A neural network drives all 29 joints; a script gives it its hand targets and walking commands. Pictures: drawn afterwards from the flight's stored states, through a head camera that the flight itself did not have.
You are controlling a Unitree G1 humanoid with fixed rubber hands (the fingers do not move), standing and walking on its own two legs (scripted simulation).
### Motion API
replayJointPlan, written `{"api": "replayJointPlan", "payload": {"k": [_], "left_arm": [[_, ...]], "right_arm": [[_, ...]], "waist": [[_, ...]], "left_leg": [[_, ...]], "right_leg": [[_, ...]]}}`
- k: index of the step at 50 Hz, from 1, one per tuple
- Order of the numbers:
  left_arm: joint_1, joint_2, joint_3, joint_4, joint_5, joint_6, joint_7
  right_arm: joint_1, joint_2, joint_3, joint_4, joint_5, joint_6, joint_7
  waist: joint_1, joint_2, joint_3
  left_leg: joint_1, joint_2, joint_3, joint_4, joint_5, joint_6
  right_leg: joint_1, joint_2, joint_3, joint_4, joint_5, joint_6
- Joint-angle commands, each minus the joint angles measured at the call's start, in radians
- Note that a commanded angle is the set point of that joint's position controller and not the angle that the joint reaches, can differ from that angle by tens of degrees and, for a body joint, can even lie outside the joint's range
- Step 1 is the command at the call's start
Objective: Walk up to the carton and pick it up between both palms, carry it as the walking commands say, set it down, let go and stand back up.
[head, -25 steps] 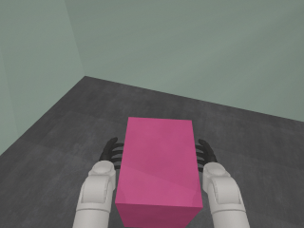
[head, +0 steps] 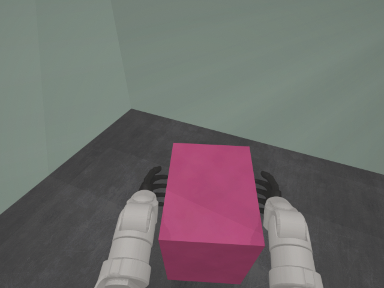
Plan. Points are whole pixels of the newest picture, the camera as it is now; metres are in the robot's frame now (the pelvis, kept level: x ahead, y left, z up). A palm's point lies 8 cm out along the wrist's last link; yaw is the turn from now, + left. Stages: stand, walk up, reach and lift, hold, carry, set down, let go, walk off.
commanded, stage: hold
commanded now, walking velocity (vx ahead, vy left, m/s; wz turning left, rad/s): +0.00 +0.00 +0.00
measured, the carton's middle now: (207, 214) +0.31 -0.05 -0.02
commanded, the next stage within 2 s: set down in 0.52 s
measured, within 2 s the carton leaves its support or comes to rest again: neither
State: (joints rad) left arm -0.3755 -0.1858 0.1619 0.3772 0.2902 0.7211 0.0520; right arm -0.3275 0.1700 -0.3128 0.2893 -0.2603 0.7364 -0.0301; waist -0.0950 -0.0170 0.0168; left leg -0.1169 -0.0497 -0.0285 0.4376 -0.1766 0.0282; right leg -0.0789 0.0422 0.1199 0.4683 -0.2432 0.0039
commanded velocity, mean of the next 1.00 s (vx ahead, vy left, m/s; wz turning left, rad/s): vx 0.00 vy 0.00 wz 0.00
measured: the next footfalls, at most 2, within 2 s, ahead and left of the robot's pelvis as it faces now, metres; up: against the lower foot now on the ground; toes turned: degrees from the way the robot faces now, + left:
none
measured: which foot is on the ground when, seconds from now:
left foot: down 0.00-1.00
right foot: down 0.00-1.00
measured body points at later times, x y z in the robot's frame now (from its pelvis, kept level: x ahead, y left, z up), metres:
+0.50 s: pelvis +0.01 -0.03 +0.00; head -0.04 -0.02 +0.45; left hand +0.32 +0.10 +0.05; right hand +0.32 -0.18 +0.06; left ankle +0.05 +0.10 -0.74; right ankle +0.02 -0.12 -0.74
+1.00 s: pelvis +0.00 +0.02 -0.01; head -0.01 +0.03 +0.44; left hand +0.34 +0.11 +0.01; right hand +0.30 -0.16 +0.00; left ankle +0.05 +0.10 -0.74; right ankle +0.02 -0.12 -0.74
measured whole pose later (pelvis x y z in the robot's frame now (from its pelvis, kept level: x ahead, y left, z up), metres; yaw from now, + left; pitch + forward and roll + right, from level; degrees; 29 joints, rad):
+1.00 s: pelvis +0.00 +0.02 -0.01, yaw -1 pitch -2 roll +0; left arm -0.48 -0.23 0.34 0.58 0.38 0.55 0.06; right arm -0.42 0.20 -0.46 0.52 -0.41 0.54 0.01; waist -0.08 -0.02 0.01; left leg -0.29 -0.10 -0.06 0.54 -0.21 0.06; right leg -0.25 0.04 0.14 0.55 -0.27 0.01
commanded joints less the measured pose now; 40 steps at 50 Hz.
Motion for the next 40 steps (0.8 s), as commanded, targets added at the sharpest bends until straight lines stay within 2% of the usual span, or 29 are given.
{"api": "replayJointPlan", "payload": {"k": [1,5,7,12,19,26,27,28,30,34,40], "left_arm": [[-0.477,-0.936,-0.405,0.037,-0.217,-0.048,-0.285],[-0.526,-0.876,-0.364,0.082,-0.201,-0.059,-0.324],[-0.547,-0.860,-0.367,0.072,-0.206,-0.066,-0.339],[-0.564,-0.844,-0.381,0.033,-0.223,-0.063,-0.352],[-0.513,-0.849,-0.424,-0.043,-0.241,-0.055,-0.347],[-0.408,-0.855,-0.483,-0.141,-0.243,-0.051,-0.324],[-0.429,-0.944,-0.555,-0.237,-0.298,-0.047,-0.322],[-0.402,-0.934,-0.529,-0.207,-0.281,-0.039,-0.314],[-0.358,-0.927,-0.504,-0.154,-0.264,-0.032,-0.305],[-0.382,-0.960,-0.446,-0.061,-0.234,-0.051,-0.287],[-0.453,-1.033,-0.339,0.095,-0.190,-0.109,-0.250]], "right_arm": [[-0.550,1.015,0.508,0.065,0.254,-0.013,0.248],[-0.544,1.083,0.489,0.112,0.233,-0.009,0.215],[-0.530,1.112,0.493,0.119,0.230,-0.010,0.199],[-0.494,1.142,0.501,0.121,0.226,-0.008,0.177],[-0.415,1.142,0.523,0.089,0.230,-0.010,0.172],[-0.343,1.111,0.582,0.008,0.251,-0.018,0.187],[-0.277,1.176,0.624,0.027,0.257,0.000,0.192],[-0.271,1.138,0.602,0.027,0.249,-0.001,0.197],[-0.259,1.087,0.567,0.015,0.236,-0.007,0.203],[-0.357,1.004,0.499,0.040,0.207,-0.038,0.231],[-0.502,0.933,0.401,0.160,0.151,-0.102,0.276]], "waist": [[0.034,-0.037,-0.132],[0.025,-0.096,-0.116],[0.021,-0.105,-0.120],[0.026,-0.077,-0.144],[0.026,-0.043,-0.194],[0.041,-0.021,-0.232],[-0.006,-0.038,-0.321],[0.003,-0.019,-0.297],[0.005,-0.001,-0.248],[0.007,0.031,-0.179],[0.019,0.034,-0.189]], "left_leg": [[0.180,-0.005,-0.081,-0.069,-0.140,0.000],[0.170,-0.040,-0.059,-0.022,-0.120,0.027],[0.166,-0.050,-0.056,0.007,-0.092,0.028],[0.138,-0.049,-0.065,0.019,-0.064,0.025],[0.134,-0.044,-0.077,-0.020,0.009,0.019],[0.162,-0.032,-0.095,-0.060,0.103,0.016],[0.146,-0.008,-0.115,-0.057,0.233,0.011],[0.146,-0.009,-0.115,-0.063,0.236,0.008],[0.129,-0.012,-0.113,-0.071,0.208,0.005],[0.126,-0.008,-0.117,-0.069,0.098,-0.001],[0.102,0.010,-0.138,-0.047,-0.022,-0.012]], "right_leg": [[-0.162,0.010,-0.025,-0.145,-0.095,0.007],[-0.153,-0.020,0.000,-0.180,-0.111,0.040],[-0.163,-0.035,0.020,-0.186,-0.097,0.050],[-0.149,-0.048,0.034,-0.173,-0.011,0.067],[-0.093,-0.040,0.025,-0.148,0.204,0.080],[-0.074,-0.014,0.017,-0.131,0.301,0.065],[0.090,-0.012,0.028,-0.133,0.423,0.016],[0.077,-0.011,0.028,-0.129,0.432,0.013],[0.058,-0.003,0.021,-0.133,0.378,0.007],[-0.054,0.015,0.002,-0.129,0.169,-0.017],[-0.176,0.027,-0.010,-0.072,0.014,-0.048]]}}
